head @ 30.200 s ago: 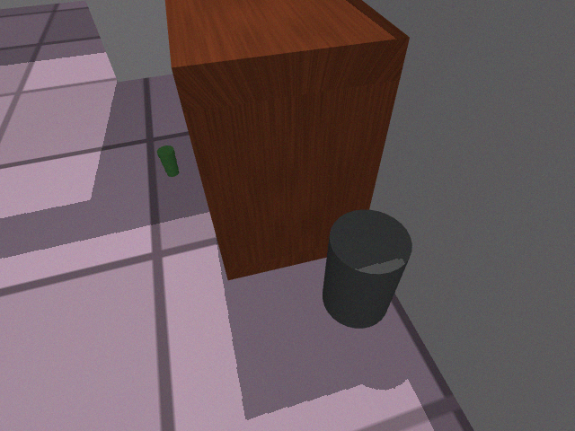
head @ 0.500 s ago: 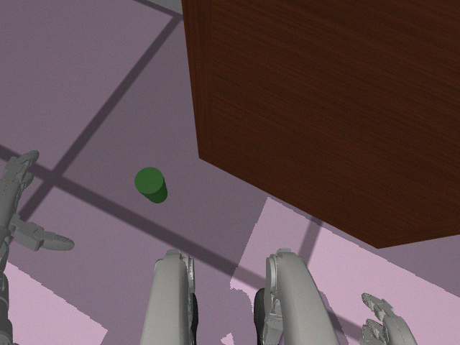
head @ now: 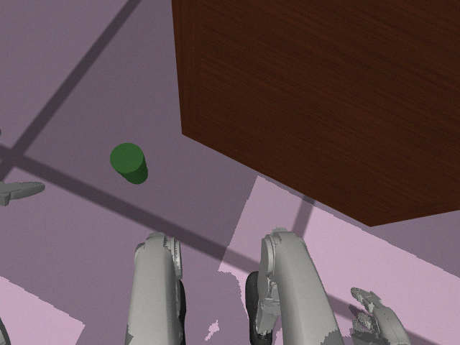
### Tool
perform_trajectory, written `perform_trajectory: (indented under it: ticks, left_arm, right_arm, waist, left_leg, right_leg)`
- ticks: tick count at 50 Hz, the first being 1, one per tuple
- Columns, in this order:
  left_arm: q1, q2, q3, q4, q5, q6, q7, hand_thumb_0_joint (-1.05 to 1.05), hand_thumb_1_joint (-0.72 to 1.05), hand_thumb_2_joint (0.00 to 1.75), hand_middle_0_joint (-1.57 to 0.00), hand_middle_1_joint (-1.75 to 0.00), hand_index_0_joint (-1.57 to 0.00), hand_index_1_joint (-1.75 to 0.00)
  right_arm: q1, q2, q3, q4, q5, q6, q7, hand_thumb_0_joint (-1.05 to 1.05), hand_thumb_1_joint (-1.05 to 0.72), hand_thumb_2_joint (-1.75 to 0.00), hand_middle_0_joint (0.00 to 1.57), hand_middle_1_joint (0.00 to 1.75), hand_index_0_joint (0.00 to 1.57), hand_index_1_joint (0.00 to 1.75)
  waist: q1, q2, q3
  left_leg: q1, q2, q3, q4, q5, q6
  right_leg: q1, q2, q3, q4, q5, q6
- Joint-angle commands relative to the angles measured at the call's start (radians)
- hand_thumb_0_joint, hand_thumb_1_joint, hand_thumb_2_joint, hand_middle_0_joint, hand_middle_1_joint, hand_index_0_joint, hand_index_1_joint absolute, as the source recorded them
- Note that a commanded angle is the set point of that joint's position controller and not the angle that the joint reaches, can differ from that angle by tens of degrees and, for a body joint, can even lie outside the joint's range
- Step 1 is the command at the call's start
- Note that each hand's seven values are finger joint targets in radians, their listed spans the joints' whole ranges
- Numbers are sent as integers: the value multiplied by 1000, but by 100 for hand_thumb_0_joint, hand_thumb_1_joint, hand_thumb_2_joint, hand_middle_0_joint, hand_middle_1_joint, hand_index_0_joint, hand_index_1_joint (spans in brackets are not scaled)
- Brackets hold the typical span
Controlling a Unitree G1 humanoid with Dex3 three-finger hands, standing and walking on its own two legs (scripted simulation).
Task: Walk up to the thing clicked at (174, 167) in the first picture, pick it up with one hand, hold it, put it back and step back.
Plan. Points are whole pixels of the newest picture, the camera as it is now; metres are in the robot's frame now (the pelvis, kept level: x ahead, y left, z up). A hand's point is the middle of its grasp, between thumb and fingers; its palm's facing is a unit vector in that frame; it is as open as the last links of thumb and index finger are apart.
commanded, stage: go down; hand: left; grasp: from above
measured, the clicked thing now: (132, 166) +0.52 +0.25 -0.40
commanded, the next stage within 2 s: approach in 1.02 s
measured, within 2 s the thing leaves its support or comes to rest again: neither
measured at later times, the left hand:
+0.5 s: hand (7, 163) +0.41 +0.37 -0.07, palm faces +0.08 -0.93 -0.36, open 13.0 cm
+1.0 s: hand (4, 164) +0.42 +0.38 -0.09, palm faces +0.10 -0.95 -0.31, open 15.8 cm
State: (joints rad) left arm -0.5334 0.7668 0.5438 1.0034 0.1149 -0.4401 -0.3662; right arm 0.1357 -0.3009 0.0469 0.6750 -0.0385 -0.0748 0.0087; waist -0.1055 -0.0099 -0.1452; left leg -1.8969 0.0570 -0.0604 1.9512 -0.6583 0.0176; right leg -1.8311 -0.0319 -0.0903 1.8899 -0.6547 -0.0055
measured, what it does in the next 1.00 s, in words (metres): lowers itself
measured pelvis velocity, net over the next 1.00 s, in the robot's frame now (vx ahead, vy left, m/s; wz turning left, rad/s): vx -0.02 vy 0.00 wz -0.03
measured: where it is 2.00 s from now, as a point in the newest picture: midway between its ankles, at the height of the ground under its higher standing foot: (217, 327)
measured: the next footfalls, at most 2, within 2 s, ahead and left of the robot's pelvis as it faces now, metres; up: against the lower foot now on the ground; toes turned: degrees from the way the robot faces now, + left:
none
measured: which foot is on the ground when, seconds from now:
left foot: down 0.00-1.00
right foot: down 0.00-1.00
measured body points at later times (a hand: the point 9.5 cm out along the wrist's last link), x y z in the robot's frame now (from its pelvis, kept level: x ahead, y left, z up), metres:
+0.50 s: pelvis -0.01 +0.00 -0.04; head +0.20 +0.06 +0.35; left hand +0.40 +0.42 -0.05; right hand +0.11 -0.28 -0.15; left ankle +0.08 +0.12 -0.44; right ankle +0.08 -0.12 -0.44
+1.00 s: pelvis -0.02 +0.00 -0.07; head +0.20 +0.07 +0.32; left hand +0.41 +0.43 -0.07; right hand +0.10 -0.28 -0.17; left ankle +0.08 +0.12 -0.44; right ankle +0.08 -0.12 -0.44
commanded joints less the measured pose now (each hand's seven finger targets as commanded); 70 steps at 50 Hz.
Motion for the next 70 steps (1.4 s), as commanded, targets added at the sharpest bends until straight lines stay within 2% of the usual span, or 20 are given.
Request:
perform_trajectory:
  ticks: [1,3,4,9,11,17,28,33,37,39,55,56,58,60,62,65,66,67,68,70]
  left_arm:
    - [-208,376,93,-171,-48,-62,-9,0,-10,58,-18,-48,-19,-47]
    - [-229,419,120,-187,-58,-63,-9,0,-9,61,-20,-51,-21,-50]
    - [-232,407,108,-169,-60,-61,-15,0,-10,55,-21,-47,-22,-45]
    - [-236,428,123,-166,-56,-52,-25,0,-6,59,-23,-51,-25,-49]
    - [-274,409,106,-174,-62,-50,-33,0,-6,60,-23,-49,-24,-48]
    - [-311,443,118,-157,-72,-54,-53,0,-10,56,-21,-45,-22,-44]
    - [-328,513,162,-146,-90,-50,-81,0,-8,51,-19,-40,-20,-38]
    - [-304,504,169,-106,-97,-42,-100,0,-12,46,-15,-34,-16,-33]
    - [-331,527,179,-124,-104,-45,-112,0,-22,27,0,-17,0,-15]
    - [-329,531,187,-128,-111,-48,-118,0,-24,26,0,-17,0,-15]
    - [-366,556,192,-129,-134,-53,-156,0,-34,23,0,-18,0,-15]
    - [-345,551,203,-118,-140,-51,-157,0,-35,29,0,-24,0,-23]
    - [-326,557,220,-97,-152,-54,-162,0,-40,18,0,-15,-1,-14]
    - [-277,502,210,-26,-177,-60,-178,0,-41,18,-1,-14,-1,-13]
    - [-314,462,189,-6,-204,-80,-196,0,-42,17,-1,-16,-1,-15]
    - [-314,431,181,54,-251,-124,-232,0,-40,16,0,-16,-1,-14]
    - [-355,427,175,19,-265,-148,-244,0,-41,15,0,-16,-1,-14]
    - [-334,401,168,75,-279,-162,-253,0,-41,15,-1,-16,-2,-14]
    - [-381,412,169,54,-289,-184,-261,0,-42,15,-1,-16,-2,-14]
    - [-409,404,159,80,-308,-224,-274,0,-39,16,0,-16,-1,-14]
  right_arm:
    - [147,-221,-72,-57,-4,-14,-14,0,-83,-88,20,30,20,30]
    - [145,-223,-68,-59,-4,-10,-17,0,-83,-88,20,30,20,30]
    - [135,-219,-67,-59,-3,-8,-18,0,-82,-88,20,30,20,30]
    - [142,-225,-60,-54,-4,1,-19,0,-83,-88,20,30,20,30]
    - [143,-227,-58,-55,-5,4,-19,0,-83,-88,20,30,20,30]
    - [145,-226,-52,-56,-8,7,-23,0,-83,-88,20,30,20,30]
    - [144,-236,-38,-57,-10,8,-26,0,-83,-88,20,30,20,30]
    - [156,-248,-39,-43,-12,7,-27,0,-84,-88,20,30,20,30]
    - [156,-252,-37,-45,-13,7,-27,0,-85,-89,20,30,20,30]
    - [155,-251,-33,-49,-14,5,-28,0,-85,-89,20,30,20,30]
    - [139,-272,-20,-47,-19,-1,-31,0,-86,-89,20,30,20,30]
    - [144,-272,-19,-46,-19,-1,-30,0,-88,-90,20,30,20,30]
    - [147,-270,-13,-42,-20,-1,-28,0,-87,-89,20,30,20,30]
    - [132,-267,-6,-45,-21,-4,-25,0,-86,-89,20,30,20,30]
    - [121,-275,-6,-48,-21,-13,-24,0,-87,-89,20,30,20,30]
    - [106,-276,15,-48,-28,-29,-20,0,-86,-89,20,30,20,30]
    - [101,-286,20,-58,-29,-36,-18,0,-87,-89,20,30,20,30]
    - [94,-285,29,-56,-32,-42,-15,0,-87,-89,20,30,20,30]
    - [97,-293,34,-57,-36,-48,-13,0,-87,-89,20,30,20,30]
    - [85,-303,53,-56,-43,-56,-7,0,-87,-89,20,30,20,30]
  waist:
    - [35,230,-619]
    - [45,218,-631]
    - [40,218,-607]
    - [44,254,-603]
    - [24,264,-586]
    - [11,240,-571]
    - [26,250,-592]
    - [18,278,-594]
    - [15,274,-588]
    - [14,238,-594]
    - [3,302,-551]
    - [7,292,-568]
    - [11,274,-570]
    - [-8,219,-502]
    - [-38,189,-448]
    - [-49,165,-437]
    - [-58,194,-454]
    - [-63,179,-447]
    - [-79,193,-460]
    - [-85,209,-431]
  left_leg:
    - [507,-13,-43,-243,168,7]
    - [474,-17,-31,-229,159,10]
    - [453,-16,-27,-225,124,12]
    - [471,-11,-43,-209,179,5]
    - [467,-9,-56,-210,162,3]
    - [383,-13,-31,-171,91,11]
    - [339,-13,-22,-129,103,12]
    - [379,-11,-33,-104,171,8]
    - [353,-12,-34,-96,145,9]
    - [324,-14,-23,-76,151,14]
    - [309,-8,-50,-68,65,6]
    - [316,-10,-47,-55,102,7]
    - [297,-12,-38,-31,142,8]
    - [229,-13,-34,-11,119,15]
    - [166,-13,-37,15,68,18]
    - [128,-12,-32,67,75,19]
    - [150,-11,-39,75,84,15]
    - [140,-9,-43,87,89,13]
    - [143,-9,-44,107,93,12]
    - [144,-6,-58,127,96,4]
  right_leg:
    - [222,34,21,-165,154,-39]
    - [243,34,26,-165,148,-37]
    - [225,35,28,-165,123,-37]
    - [175,33,18,-118,157,-42]
    - [144,32,11,-105,147,-43]
    - [157,34,16,-106,107,-38]
    - [149,37,11,-63,111,-38]
    - [112,35,0,-31,158,-40]
    - [108,35,-3,-27,140,-40]
    - [130,37,0,-29,146,-36]
    - [42,37,-20,23,89,-38]
    - [58,37,-19,25,115,-38]
    - [67,38,-18,32,134,-38]
    - [58,42,-23,31,116,-34]
    - [24,47,-29,40,81,-33]
    - [20,53,-36,64,88,-30]
    - [5,55,-42,82,96,-32]
    - [5,57,-46,93,99,-31]
    - [4,59,-51,102,108,-31]
    - [-34,59,-61,138,108,-33]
